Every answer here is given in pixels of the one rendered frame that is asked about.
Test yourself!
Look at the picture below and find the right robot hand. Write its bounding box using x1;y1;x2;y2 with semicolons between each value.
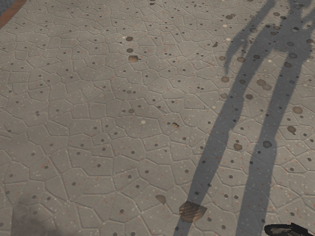
264;222;314;236

